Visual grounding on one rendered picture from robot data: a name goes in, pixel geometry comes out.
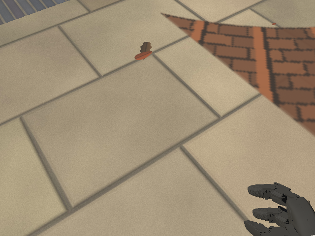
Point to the right robot hand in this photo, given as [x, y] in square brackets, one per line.
[297, 219]

